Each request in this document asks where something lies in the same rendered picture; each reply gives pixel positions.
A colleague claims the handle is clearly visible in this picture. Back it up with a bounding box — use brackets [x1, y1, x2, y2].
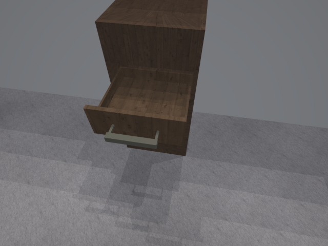
[104, 124, 159, 149]

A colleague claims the drawer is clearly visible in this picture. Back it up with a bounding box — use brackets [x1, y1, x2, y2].
[83, 67, 193, 146]

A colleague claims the cabinet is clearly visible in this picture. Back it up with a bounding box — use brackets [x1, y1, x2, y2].
[95, 0, 208, 156]

